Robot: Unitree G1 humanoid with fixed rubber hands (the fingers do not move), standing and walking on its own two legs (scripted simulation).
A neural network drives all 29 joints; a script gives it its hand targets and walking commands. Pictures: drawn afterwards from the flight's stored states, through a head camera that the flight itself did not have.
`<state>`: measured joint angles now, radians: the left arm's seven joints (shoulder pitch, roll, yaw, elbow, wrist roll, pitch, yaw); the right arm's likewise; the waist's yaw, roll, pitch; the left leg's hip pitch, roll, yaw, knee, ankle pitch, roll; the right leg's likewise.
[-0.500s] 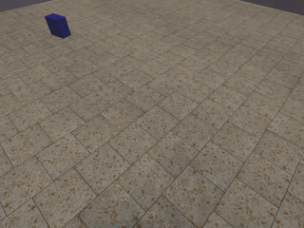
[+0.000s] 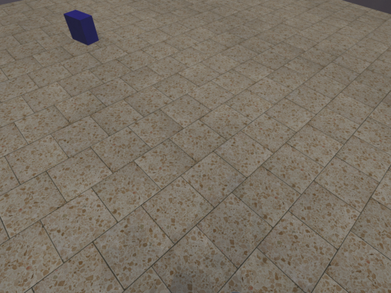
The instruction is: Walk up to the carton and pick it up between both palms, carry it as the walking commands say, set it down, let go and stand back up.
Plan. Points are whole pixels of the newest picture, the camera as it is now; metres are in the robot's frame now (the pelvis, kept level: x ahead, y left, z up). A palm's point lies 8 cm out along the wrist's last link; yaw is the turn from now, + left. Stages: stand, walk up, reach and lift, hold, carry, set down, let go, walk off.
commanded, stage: walk up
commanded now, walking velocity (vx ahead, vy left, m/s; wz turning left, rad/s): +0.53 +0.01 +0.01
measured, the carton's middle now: (81, 27) +2.71 +1.18 -0.65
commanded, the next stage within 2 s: none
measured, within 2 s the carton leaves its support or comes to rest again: neither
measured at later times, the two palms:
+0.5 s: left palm (122, 290) +0.17 +0.16 -0.14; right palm (295, 221) +0.34 -0.28 -0.14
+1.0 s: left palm (142, 126) +0.67 +0.18 -0.11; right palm (292, 188) +0.44 -0.31 -0.15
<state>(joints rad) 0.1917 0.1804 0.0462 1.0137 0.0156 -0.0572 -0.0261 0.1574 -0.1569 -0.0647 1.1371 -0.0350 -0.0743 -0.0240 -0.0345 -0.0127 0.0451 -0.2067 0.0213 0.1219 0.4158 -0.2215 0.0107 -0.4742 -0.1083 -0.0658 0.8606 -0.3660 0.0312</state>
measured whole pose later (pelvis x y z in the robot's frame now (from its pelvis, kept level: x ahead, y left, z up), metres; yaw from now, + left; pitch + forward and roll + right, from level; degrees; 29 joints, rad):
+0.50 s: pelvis +0.23 -0.06 +0.00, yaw +1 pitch +1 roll +1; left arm 0.40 0.16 0.04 1.10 0.03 -0.11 0.00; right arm 0.07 -0.17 -0.05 1.11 -0.03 -0.02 0.05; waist 0.05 -0.02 0.02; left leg -0.61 0.10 0.05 0.93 -0.20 -0.06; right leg -0.04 0.00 -0.16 0.37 -0.34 -0.05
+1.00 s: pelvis +0.50 -0.06 -0.01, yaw +0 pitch +2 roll +3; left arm 0.03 0.25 0.06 0.94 0.02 -0.06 -0.02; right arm 0.31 -0.20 -0.07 1.17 -0.03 -0.05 0.00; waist -0.09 -0.03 0.03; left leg -0.11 0.05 0.15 0.41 -0.32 -0.05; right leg -0.52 -0.10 -0.07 0.64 -0.20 0.03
